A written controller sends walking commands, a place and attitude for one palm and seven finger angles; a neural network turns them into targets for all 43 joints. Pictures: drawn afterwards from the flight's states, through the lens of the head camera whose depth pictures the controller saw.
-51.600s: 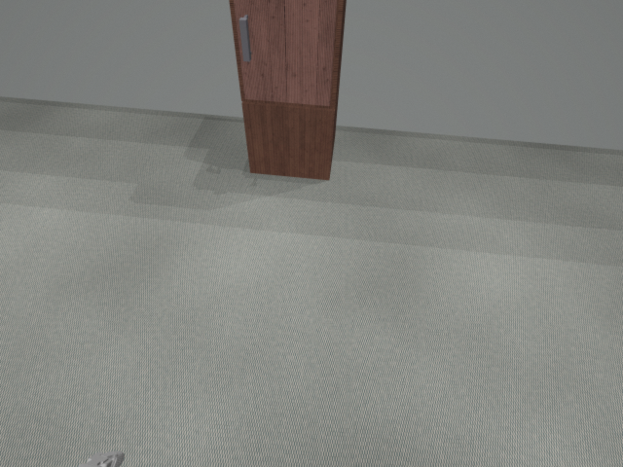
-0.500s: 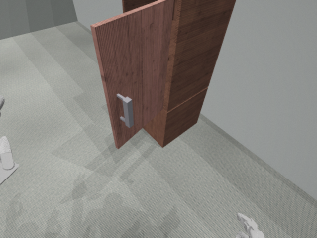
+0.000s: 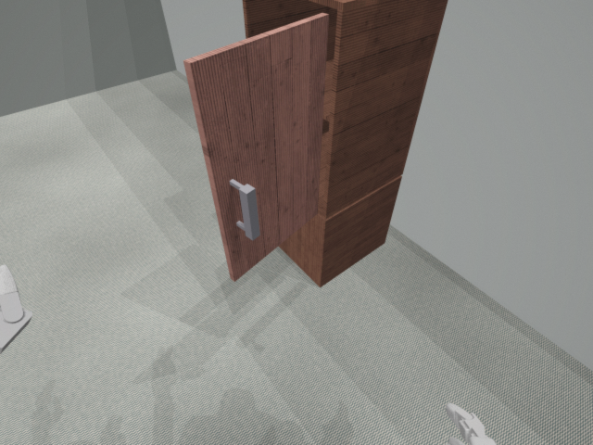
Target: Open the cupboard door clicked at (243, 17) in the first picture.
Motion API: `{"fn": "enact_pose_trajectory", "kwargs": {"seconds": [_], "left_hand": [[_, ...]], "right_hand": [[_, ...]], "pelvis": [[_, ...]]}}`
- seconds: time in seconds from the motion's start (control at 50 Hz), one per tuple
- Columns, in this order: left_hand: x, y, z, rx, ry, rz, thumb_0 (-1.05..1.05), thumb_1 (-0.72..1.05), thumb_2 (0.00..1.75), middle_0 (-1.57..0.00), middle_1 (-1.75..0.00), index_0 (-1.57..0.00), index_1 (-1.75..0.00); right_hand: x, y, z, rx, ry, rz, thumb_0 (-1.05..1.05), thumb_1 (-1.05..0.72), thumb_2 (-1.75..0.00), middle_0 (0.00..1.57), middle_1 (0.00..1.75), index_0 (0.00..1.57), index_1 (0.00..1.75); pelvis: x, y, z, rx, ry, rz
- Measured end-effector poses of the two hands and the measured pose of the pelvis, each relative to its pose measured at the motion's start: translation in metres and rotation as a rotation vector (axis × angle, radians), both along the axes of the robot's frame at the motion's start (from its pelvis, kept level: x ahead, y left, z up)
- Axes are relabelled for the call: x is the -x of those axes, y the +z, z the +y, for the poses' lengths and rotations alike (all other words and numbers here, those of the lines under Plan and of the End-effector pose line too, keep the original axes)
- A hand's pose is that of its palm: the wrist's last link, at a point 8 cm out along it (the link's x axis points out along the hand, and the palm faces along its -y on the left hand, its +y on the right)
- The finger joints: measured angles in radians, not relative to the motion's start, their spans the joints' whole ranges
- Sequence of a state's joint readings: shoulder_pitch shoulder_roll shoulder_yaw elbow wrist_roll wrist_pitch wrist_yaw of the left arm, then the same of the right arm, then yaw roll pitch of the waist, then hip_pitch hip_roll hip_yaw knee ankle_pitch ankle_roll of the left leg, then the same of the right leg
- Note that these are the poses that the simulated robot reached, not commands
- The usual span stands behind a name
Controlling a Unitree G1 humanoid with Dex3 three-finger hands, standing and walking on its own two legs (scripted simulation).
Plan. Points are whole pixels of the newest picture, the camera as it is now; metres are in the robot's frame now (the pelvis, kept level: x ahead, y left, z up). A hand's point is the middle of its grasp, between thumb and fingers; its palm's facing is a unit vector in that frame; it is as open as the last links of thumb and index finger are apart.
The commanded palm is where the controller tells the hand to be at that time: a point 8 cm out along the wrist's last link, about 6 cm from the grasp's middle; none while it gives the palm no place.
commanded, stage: stop stepping back and stand still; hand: left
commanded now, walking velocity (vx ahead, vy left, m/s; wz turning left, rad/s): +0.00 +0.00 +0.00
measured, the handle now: (243, 209) +0.62 +0.15 -0.08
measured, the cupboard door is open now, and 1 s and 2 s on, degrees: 100 100 100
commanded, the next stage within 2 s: let the arm hang, fingers relaxed in 0.20 s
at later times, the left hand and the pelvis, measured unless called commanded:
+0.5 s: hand (142, 432) +0.17 +0.23 -0.09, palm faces +0.03 -0.93 -0.35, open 7.4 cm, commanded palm none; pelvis +0.01 +0.01 +0.00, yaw +2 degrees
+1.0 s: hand out of the picture -0.02 +0.21 -0.15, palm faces +0.03 -0.97 -0.25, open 7.3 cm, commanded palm none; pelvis +0.00 +0.02 +0.02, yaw +1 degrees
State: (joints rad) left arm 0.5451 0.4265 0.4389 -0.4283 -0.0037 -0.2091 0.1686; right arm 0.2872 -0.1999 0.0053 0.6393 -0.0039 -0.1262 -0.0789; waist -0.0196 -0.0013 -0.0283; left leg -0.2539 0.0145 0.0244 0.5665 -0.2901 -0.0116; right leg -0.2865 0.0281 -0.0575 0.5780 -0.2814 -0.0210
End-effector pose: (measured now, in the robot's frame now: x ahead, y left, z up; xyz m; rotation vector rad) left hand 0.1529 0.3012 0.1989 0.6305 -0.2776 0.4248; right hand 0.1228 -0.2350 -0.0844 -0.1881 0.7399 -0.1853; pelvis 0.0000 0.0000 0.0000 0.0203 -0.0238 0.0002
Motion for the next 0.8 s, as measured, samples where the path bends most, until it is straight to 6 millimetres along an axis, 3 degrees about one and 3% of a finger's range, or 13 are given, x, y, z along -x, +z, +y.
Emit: {"fn": "enact_pose_trajectory", "kwargs": {"seconds": [0.08,0.2,0.3,0.32,0.36,0.42,0.5,0.54,0.58,0.6,0.66,0.8], "left_hand": [[-0.007,-0.014,-0.007,0.066,0.024,0.047,0.01,0.89,0.89,-0.21,-0.30,-0.21,-0.30],[-0.014,-0.019,-0.020,0.099,-0.027,0.077,0.01,0.89,0.89,-0.21,-0.30,-0.22,-0.30],[-0.019,-0.010,-0.014,0.055,-0.046,0.073,0.01,0.88,0.89,-0.22,-0.30,-0.22,-0.30],[-0.023,-0.016,-0.011,0.046,-0.052,0.095,0.01,0.88,0.89,-0.21,-0.30,-0.22,-0.30],[-0.037,-0.054,-0.002,0.091,-0.043,0.258,0.00,0.89,0.89,-0.21,-0.30,-0.21,-0.30],[-0.042,-0.146,0.003,0.264,0.032,0.606,0.00,0.90,0.90,-0.20,-0.30,-0.21,-0.30],[-0.002,-0.257,-0.026,0.475,0.079,1.036,0.00,0.90,0.89,-0.20,-0.30,-0.20,-0.30],[0.029,-0.296,-0.049,0.563,0.081,1.209,0.01,0.91,0.89,-0.20,-0.30,-0.20,-0.30],[0.063,-0.321,-0.072,0.647,0.085,1.351,0.01,0.91,0.89,-0.20,-0.30,-0.20,-0.30],[0.078,-0.328,-0.079,0.693,0.109,1.386,0.01,0.92,0.89,-0.20,-0.30,-0.20,-0.30],[0.106,-0.334,-0.069,0.734,0.201,1.415,-0.03,1.00,0.89,-0.21,-0.30,-0.21,-0.30],[0.163,-0.327,-0.048,0.709,0.319,1.566,-0.02,0.96,0.89,-0.21,-0.30,-0.21,-0.30]], "right_hand": [[-0.004,-0.009,-0.003,-0.024,0.019,0.052,0.01,-0.91,-0.90,0.20,0.30,0.20,0.30],[-0.014,0.000,-0.008,0.003,0.037,0.069,0.01,-0.91,-0.90,0.20,0.30,0.20,0.30],[-0.030,0.008,-0.008,0.019,0.022,0.039,0.01,-0.91,-0.90,0.20,0.30,0.20,0.30],[-0.034,0.007,-0.007,0.008,0.037,0.024,0.01,-0.91,-0.90,0.20,0.30,0.20,0.30],[-0.040,-0.003,-0.008,-0.007,0.083,0.048,0.01,-0.91,-0.90,0.20,0.30,0.20,0.30],[-0.040,-0.020,-0.010,-0.016,0.102,0.124,0.01,-0.91,-0.90,0.20,0.30,0.20,0.30],[-0.019,-0.028,-0.010,-0.013,0.077,0.226,0.01,-0.91,-0.90,0.20,0.30,0.20,0.30],[-0.001,-0.029,-0.010,-0.004,0.060,0.294,0.01,-0.91,-0.90,0.20,0.30,0.20,0.30],[0.021,-0.030,-0.008,0.005,0.043,0.373,0.01,-0.91,-0.90,0.20,0.30,0.20,0.30],[0.032,-0.031,-0.007,0.008,0.035,0.416,0.01,-0.91,-0.90,0.20,0.30,0.20,0.30],[0.066,-0.034,-0.002,0.009,0.029,0.547,0.01,-0.91,-0.90,0.20,0.30,0.20,0.30],[0.122,-0.044,0.017,-0.055,-0.018,0.707,0.01,-0.91,-0.90,0.20,0.30,0.20,0.30]], "pelvis": [[-0.002,0.002,-0.006,0.012,0.009,0.006],[-0.007,0.007,-0.007,0.007,0.012,0.009],[-0.013,0.008,-0.004,0.012,-0.003,0.009],[-0.013,0.008,-0.002,0.014,0.004,0.019],[-0.012,0.006,0.002,0.012,0.019,0.037],[-0.008,0.002,0.006,0.010,0.028,0.046],[-0.005,0.001,0.007,0.003,0.029,0.027],[-0.005,0.002,0.006,0.002,0.027,0.015],[-0.004,0.005,0.006,0.006,0.025,0.009],[-0.004,0.006,0.006,0.009,0.026,0.008],[-0.003,0.010,0.004,0.019,0.036,0.009],[-0.004,0.014,0.008,0.025,0.032,0.002]]}}
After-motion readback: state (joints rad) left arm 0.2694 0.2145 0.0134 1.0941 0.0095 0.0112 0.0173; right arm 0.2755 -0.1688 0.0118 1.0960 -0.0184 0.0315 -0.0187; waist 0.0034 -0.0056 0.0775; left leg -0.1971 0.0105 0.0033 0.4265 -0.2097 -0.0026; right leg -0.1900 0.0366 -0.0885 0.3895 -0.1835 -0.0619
